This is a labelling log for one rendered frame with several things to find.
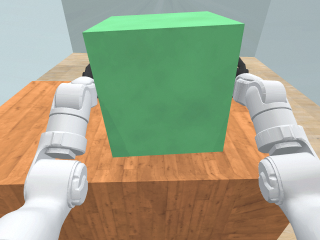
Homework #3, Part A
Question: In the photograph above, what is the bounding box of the carton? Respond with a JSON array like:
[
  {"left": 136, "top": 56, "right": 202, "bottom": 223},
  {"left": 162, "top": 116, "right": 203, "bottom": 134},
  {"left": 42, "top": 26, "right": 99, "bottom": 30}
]
[{"left": 82, "top": 11, "right": 245, "bottom": 158}]

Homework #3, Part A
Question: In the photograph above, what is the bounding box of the robot right hand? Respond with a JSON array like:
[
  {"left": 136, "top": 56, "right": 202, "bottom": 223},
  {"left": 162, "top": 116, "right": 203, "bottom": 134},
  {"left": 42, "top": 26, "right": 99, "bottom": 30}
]
[{"left": 232, "top": 57, "right": 249, "bottom": 98}]

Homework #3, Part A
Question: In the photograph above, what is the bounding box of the robot left forearm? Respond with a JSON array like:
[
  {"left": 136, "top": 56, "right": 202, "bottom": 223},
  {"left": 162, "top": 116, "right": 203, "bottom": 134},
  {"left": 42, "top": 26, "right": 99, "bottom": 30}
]
[{"left": 23, "top": 76, "right": 98, "bottom": 201}]

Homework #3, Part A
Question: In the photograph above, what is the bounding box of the robot left upper arm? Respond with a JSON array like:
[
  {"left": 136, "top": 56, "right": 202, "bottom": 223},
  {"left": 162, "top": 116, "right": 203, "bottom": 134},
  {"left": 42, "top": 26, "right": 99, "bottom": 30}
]
[{"left": 0, "top": 159, "right": 88, "bottom": 240}]

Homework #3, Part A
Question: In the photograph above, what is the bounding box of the pedestal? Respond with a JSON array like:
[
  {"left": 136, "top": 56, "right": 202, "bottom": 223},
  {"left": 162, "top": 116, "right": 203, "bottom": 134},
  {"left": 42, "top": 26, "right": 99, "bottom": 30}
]
[{"left": 0, "top": 81, "right": 290, "bottom": 240}]

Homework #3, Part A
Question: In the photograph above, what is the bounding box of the robot left hand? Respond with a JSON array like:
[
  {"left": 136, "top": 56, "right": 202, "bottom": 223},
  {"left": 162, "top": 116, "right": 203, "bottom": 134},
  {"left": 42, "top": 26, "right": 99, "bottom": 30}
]
[{"left": 82, "top": 63, "right": 98, "bottom": 98}]

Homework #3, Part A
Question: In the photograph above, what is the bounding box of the robot right upper arm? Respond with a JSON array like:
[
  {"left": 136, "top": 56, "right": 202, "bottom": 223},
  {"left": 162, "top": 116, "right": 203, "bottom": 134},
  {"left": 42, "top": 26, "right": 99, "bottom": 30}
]
[{"left": 258, "top": 152, "right": 320, "bottom": 240}]

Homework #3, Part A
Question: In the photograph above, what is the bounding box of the robot right forearm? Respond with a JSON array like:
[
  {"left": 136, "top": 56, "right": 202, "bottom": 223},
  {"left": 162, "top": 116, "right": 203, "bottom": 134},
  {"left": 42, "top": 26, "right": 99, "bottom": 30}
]
[{"left": 232, "top": 73, "right": 320, "bottom": 163}]

